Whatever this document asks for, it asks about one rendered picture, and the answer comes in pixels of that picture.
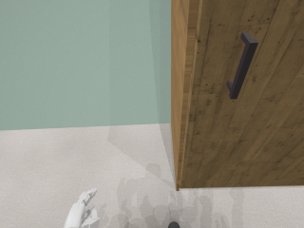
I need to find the wardrobe door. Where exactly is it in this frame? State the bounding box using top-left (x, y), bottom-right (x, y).
top-left (180, 0), bottom-right (304, 189)

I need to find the left robot hand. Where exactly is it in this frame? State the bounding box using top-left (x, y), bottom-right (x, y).
top-left (64, 188), bottom-right (100, 228)

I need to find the handle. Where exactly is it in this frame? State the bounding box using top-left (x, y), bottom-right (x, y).
top-left (227, 31), bottom-right (258, 100)

